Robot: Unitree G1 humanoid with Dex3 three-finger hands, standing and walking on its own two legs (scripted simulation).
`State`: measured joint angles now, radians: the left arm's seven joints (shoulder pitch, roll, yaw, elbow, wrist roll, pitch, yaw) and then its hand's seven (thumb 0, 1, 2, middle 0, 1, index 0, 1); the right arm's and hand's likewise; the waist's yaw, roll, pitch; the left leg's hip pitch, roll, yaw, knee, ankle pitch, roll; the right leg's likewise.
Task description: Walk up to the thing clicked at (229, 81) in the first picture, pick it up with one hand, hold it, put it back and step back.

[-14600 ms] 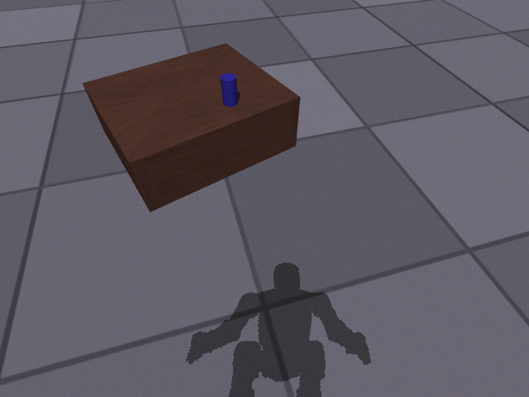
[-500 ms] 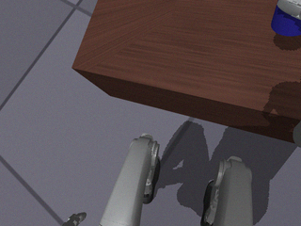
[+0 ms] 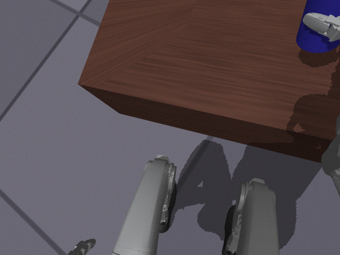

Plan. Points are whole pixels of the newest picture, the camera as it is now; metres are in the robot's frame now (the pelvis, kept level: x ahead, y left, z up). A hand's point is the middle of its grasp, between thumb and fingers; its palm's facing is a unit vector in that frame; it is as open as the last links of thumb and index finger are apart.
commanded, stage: lift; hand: right
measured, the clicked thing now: (331, 5) +0.61 -0.16 +0.04
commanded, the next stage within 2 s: hold in 1.80 s
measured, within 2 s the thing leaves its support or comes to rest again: neither
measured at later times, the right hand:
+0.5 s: hand out of the picture +0.53 -0.16 +0.13, palm faces +0.10 +0.99 -0.03, open 11.4 cm
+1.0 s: hand out of the picture +0.44 -0.17 +0.22, palm faces +0.12 +0.99 -0.03, open 11.4 cm
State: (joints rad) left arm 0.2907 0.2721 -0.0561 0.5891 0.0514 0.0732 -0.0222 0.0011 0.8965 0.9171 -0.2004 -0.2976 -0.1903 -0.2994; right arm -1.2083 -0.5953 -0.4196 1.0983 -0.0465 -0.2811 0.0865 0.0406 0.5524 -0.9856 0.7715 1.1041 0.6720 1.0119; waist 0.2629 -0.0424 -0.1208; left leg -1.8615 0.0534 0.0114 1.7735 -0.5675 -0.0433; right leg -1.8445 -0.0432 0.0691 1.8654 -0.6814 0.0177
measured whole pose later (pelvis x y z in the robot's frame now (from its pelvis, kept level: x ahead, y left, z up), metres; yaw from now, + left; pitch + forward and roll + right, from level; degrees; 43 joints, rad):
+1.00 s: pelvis +0.04 +0.00 +0.18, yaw -2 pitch +18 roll +2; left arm 0.24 0.23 0.03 0.66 0.01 -0.03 0.03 0.01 0.86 0.93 -0.20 -0.29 -0.18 -0.30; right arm -0.42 -0.24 -0.21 0.61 0.11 -0.34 0.04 0.04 0.57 -1.00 0.78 1.10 0.68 1.01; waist 0.07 -0.01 -0.12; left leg -0.99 0.04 0.04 1.12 -0.44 -0.03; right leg -0.97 -0.06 0.03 1.19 -0.53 0.03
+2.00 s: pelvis +0.06 +0.01 +0.23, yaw -2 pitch +9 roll +1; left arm 0.22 0.23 0.02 0.68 0.00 -0.04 0.05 0.01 0.89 0.91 -0.20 -0.30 -0.19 -0.30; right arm -0.13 -0.19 -0.14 0.43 0.17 -0.37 0.10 0.04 0.57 -1.01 0.77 1.11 0.67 1.02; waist 0.02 -0.01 -0.06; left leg -0.63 0.04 0.04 0.85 -0.38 -0.03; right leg -0.61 -0.06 0.01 0.90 -0.45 0.03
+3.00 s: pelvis +0.06 +0.01 +0.24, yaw -2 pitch +7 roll +1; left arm 0.22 0.21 0.02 0.68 0.00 -0.04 0.06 0.01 0.89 0.91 -0.20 -0.31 -0.20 -0.30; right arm -0.11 -0.18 -0.12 0.40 0.16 -0.35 0.10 0.04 0.57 -1.01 0.78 1.10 0.68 1.02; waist 0.01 -0.01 -0.05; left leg -0.58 0.05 0.03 0.81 -0.36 -0.03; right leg -0.55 -0.05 0.01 0.86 -0.43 0.03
